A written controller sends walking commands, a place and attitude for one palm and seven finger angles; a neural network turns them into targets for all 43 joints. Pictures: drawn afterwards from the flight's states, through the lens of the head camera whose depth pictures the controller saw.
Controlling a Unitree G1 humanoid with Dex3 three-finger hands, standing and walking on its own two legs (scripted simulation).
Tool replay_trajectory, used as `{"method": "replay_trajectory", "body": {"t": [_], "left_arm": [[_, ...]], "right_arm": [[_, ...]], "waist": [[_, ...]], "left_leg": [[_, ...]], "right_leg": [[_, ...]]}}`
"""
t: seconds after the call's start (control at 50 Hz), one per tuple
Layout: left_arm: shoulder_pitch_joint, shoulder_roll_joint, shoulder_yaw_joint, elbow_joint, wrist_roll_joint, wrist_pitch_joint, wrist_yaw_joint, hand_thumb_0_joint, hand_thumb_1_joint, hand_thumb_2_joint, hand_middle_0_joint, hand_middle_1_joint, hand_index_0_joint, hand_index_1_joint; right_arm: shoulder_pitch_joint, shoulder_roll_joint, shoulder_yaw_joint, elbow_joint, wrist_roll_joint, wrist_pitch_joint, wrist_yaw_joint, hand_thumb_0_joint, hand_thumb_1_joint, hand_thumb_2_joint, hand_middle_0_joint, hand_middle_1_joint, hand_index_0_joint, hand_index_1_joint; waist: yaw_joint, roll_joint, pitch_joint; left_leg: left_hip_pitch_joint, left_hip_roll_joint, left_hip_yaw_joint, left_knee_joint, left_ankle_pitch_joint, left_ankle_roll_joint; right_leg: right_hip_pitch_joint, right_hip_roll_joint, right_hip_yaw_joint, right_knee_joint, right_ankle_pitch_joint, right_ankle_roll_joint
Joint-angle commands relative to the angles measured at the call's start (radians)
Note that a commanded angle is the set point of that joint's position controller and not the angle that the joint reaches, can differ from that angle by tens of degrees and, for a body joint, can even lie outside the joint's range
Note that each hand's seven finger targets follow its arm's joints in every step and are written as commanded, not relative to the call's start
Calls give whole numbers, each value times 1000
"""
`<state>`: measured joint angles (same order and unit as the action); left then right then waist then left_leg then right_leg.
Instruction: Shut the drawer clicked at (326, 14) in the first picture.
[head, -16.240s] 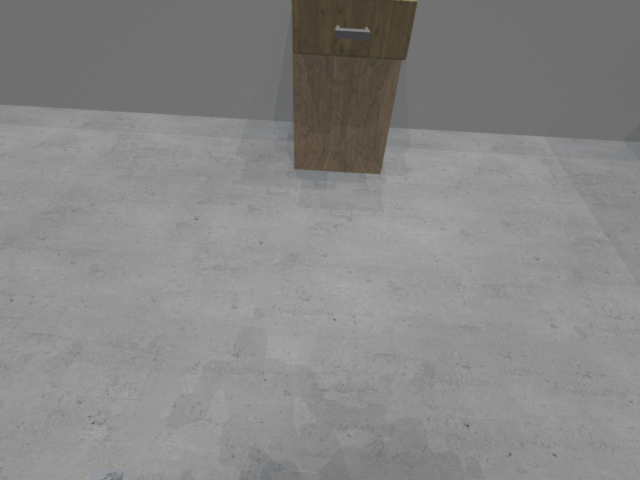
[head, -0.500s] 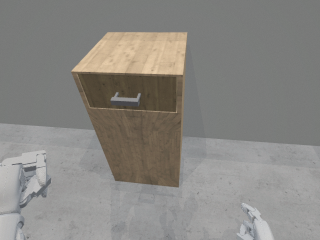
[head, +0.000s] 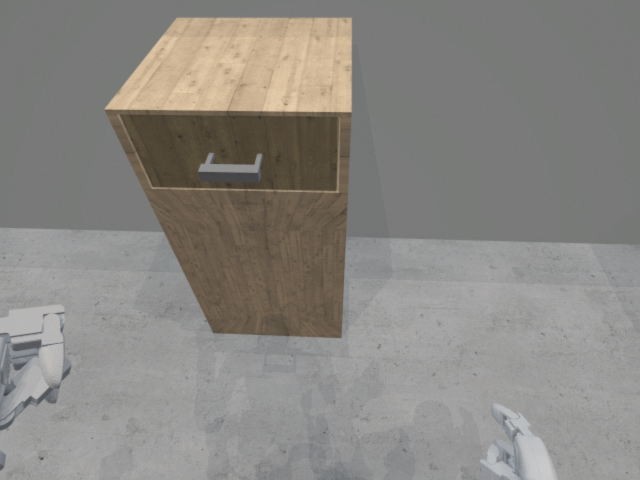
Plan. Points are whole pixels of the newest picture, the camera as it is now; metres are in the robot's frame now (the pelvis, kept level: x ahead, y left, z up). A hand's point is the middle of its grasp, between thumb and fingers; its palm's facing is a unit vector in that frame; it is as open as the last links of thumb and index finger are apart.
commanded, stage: step back with the hand held close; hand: left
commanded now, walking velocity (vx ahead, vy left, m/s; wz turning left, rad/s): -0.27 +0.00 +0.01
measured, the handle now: (232, 165) +0.65 +0.22 +0.00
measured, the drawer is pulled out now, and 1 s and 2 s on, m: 0.00 0.00 0.00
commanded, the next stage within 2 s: stop stepping back and stand still in 0.98 s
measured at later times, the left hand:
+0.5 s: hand (1, 428) +0.13 +0.25 +0.16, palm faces +0.39 -0.79 -0.48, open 3.3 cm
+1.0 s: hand out of the picture +0.03 +0.24 +0.16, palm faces +0.34 -0.83 -0.45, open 3.3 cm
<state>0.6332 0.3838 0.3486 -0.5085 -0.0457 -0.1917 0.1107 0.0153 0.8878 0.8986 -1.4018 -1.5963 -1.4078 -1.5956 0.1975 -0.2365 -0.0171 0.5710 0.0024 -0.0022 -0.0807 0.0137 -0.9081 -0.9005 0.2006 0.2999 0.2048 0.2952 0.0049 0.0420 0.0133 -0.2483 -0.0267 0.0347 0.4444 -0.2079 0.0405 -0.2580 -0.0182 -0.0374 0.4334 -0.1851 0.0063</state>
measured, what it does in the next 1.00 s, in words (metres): walks backwards: right foot, then left foot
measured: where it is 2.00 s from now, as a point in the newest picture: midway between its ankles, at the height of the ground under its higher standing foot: outside the picture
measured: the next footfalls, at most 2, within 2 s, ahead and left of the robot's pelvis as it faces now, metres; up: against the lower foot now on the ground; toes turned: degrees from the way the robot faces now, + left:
right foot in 0.54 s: -0.11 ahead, -0.11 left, +0.00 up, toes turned +4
left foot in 0.88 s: -0.05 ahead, +0.08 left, +0.00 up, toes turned -2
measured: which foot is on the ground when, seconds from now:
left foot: down 0.00-0.74, up 0.76-0.86, down 0.88-1.00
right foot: down 0.00-0.36, up 0.38-0.52, down 0.54-0.92, up 0.94-1.00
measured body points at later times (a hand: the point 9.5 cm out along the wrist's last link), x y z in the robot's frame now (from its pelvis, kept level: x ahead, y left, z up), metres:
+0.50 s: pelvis -0.05 +0.01 -0.01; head -0.05 +0.02 +0.44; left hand +0.11 +0.29 +0.19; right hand +0.10 -0.23 -0.08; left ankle +0.02 +0.09 -0.74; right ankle -0.09 -0.12 -0.72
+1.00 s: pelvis -0.17 -0.01 +0.00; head -0.15 +0.01 +0.45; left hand +0.00 +0.28 +0.18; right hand +0.01 -0.25 -0.07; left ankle -0.09 +0.08 -0.74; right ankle -0.18 -0.12 -0.72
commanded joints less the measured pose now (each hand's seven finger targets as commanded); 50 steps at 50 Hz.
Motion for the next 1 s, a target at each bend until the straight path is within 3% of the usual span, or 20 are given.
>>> {"method": "replay_trajectory", "body": {"t": [0.0, 0.12, 0.22, 0.3, 0.36, 0.42, 0.5, 0.58, 0.62, 0.64, 0.7, 0.74, 0.78, 0.82, 0.84, 0.86, 0.88, 0.92, 0.94, 0.98], "left_arm": [[-5, 143, 127, -212, 3, -63, 31, 0, 900, 900, -1400, -1600, -1400, -1600], [-22, 138, 133, -223, 18, -79, 39, 0, 900, 900, -1400, -1600, -1400, -1600], [-48, 142, 119, -256, 9, -101, 61, 0, 900, 900, -1400, -1600, -1400, -1600], [-49, 148, 121, -275, 14, -114, 78, 0, 900, 900, -1400, -1600, -1400, -1600], [-48, 152, 145, -296, 51, -121, 73, 0, 900, 900, -1400, -1600, -1400, -1600], [-21, 164, 162, -285, 50, -122, 64, 0, 900, 900, -1400, -1600, -1400, -1600], [18, 147, 132, -281, 22, -136, 41, 0, 900, 900, -1400, -1600, -1400, -1600], [2, 189, 156, -328, -4, -158, 30, 0, 900, 900, -1400, -1600, -1400, -1600], [30, 201, 164, -346, -10, -149, 29, 0, 900, 900, -1400, -1600, -1400, -1600], [76, 214, 185, -334, -15, -139, 30, 0, 900, 900, -1400, -1600, -1400, -1600], [84, 227, 204, -293, -25, -123, 25, 0, 900, 900, -1400, -1600, -1400, -1600], [44, 249, 219, -279, -31, -126, 36, 0, 900, 900, -1400, -1600, -1400, -1600], [14, 215, 187, -211, -22, -113, 36, 0, 900, 900, -1400, -1600, -1400, -1600], [-34, 198, 152, -205, -10, -109, 32, 0, 900, 900, -1400, -1600, -1400, -1600], [-79, 185, 120, -242, -9, -112, 28, 0, 900, 900, -1400, -1600, -1400, -1600], [-85, 202, 127, -248, -1, -124, 28, 0, 900, 900, -1400, -1600, -1400, -1600], [-53, 210, 123, -223, 0, -130, 25, 0, 900, 900, -1400, -1600, -1400, -1600], [-39, 198, 110, -283, -7, -125, 20, 0, 900, 900, -1400, -1600, -1400, -1600], [-38, 189, 104, -298, -5, -125, 19, 0, 900, 900, -1400, -1600, -1400, -1600], [1, 172, 107, -309, -5, -114, 29, 0, 900, 900, -1400, -1600, -1400, -1600]], "right_arm": [[-104, -106, -38, -181, -1, -66, -11, 0, -900, -900, 200, 300, 200, 300], [-89, -107, -40, -186, 1, -90, -10, 0, -900, -900, 200, 300, 200, 300], [-59, -97, -42, -155, -3, -97, -8, 0, -900, -900, 200, 300, 200, 300], [-71, -108, -34, -151, -7, -103, -25, 0, -900, -900, 200, 300, 200, 300], [-92, -122, -31, -174, -13, -128, -38, 0, -900, -900, 200, 300, 200, 300], [-85, -103, -42, -174, -23, -149, -27, 0, -900, -900, 200, 300, 200, 300], [-80, -116, -31, -139, -31, -161, -10, 0, -900, -900, 200, 300, 200, 300], [-54, -96, -32, -94, -25, -144, 8, 0, -900, -900, 200, 300, 200, 300], [-61, -94, -38, -116, -13, -129, 16, 0, -900, -900, 200, 300, 200, 300], [-79, -89, -39, -127, -10, -123, 18, 0, -900, -900, 200, 300, 200, 300], [-120, -80, -37, -161, 9, -85, 14, 0, -900, -900, 200, 300, 200, 300], [-131, -79, -43, -161, 15, -77, 5, 0, -900, -900, 200, 300, 200, 300], [-135, -59, -34, -143, 1, -69, -3, 0, -900, -900, 200, 300, 200, 300], [-120, -60, -15, -137, -10, -64, -13, 0, -900, -900, 200, 300, 200, 300], [-120, -81, -13, -136, -7, -70, -21, 0, -900, -900, 200, 300, 200, 300], [-111, -111, -26, -134, -3, -75, -24, 0, -900, -900, 200, 300, 200, 300], [-81, -115, -36, -131, 4, -82, -15, 0, -900, -900, 200, 300, 200, 300], [-75, -106, -36, -156, -26, -107, -4, 0, -900, -900, 200, 300, 200, 300], [-77, -105, -35, -151, -31, -121, -1, 0, -900, -900, 200, 300, 200, 300], [-55, -103, -42, -132, -21, -142, 9, 0, -900, -900, 200, 300, 200, 300]], "waist": [[9, 37, -133], [-4, -21, -91], [-22, -114, -91], [-21, 18, -66], [-4, 242, -67], [3, 103, -98], [-7, 116, -75], [-4, 61, -344], [-6, 29, -423], [0, -6, -428], [-12, -91, -255], [-4, -167, -162], [-6, -141, -51], [-21, -71, -5], [-29, -6, -13], [-12, 101, -70], [-4, 121, -155], [1, 212, -230], [6, 186, -224], [8, 89, -206]], "left_leg": [[-124, 124, -124, -112, 178, 11], [-288, 106, -126, -89, -172, 32], [-42, 32, -88, 157, -167, -15], [-72, 85, -156, 10, -216, -5], [-487, 273, -412, -367, -564, 74], [-394, 273, -343, -254, -295, 107], [-296, 211, -277, -189, -112, 75], [197, 159, -127, 14, 653, 18], [294, 150, -89, 72, 732, 21], [272, 149, -89, 78, 655, 20], [112, 71, -44, 135, 267, -11], [16, -4, -46, 320, -35, -38], [-94, 14, -105, 404, -123, -43], [-109, 42, -105, 134, -42, -35], [-46, 51, -100, -38, 194, -27], [18, 119, -148, -98, 451, -9], [81, 190, -181, -103, 539, 17], [10, 289, -328, -200, 462, 58], [-65, 324, -357, -224, 294, 95], [-23, 317, -317, -207, 228, 133]], "right_leg": [[162, -8, 40, 76, 189, 8], [162, -30, 107, 47, 85, -4], [-183, -142, 182, -161, -204, -69], [-190, -67, 101, -77, -259, -30], [185, 93, 43, 373, -90, 22], [145, 79, 84, 369, -146, 10], [121, 75, 81, 125, -60, -7], [1, 30, 94, 62, 292, 4], [-20, 15, 91, 65, 370, 45], [-10, 7, 97, 53, 386, 50], [-94, -83, 163, -76, 402, 22], [-202, -194, 253, -173, 300, -57], [-224, -244, 285, -159, 322, -146], [-135, -164, 224, -78, 408, -101], [-109, -89, 155, -12, 389, -49], [-77, 7, 103, 44, 280, -8], [-53, 45, 76, 113, 99, 6], [-36, 81, 96, 361, -273, -3], [-17, 79, 127, 464, -310, -5], [-79, 69, 121, 471, -294, 0]]}}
